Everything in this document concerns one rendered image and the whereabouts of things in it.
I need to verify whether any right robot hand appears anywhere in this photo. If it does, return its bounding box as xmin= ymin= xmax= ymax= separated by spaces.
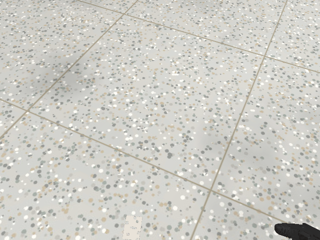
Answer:
xmin=274 ymin=223 xmax=320 ymax=240

